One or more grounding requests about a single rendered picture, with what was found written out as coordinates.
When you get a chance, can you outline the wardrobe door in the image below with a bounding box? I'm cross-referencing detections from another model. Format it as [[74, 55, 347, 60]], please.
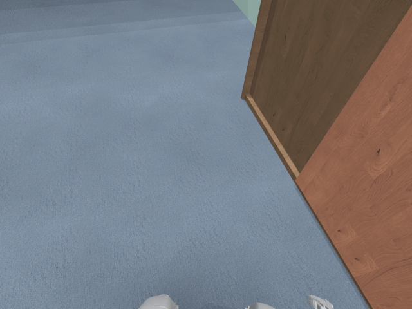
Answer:
[[250, 0, 412, 173], [295, 5, 412, 309]]

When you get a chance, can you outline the left robot thigh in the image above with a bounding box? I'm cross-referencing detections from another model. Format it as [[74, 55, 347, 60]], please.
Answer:
[[138, 295, 179, 309]]

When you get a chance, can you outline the right robot hand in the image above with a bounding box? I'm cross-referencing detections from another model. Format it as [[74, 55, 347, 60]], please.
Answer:
[[307, 295, 333, 309]]

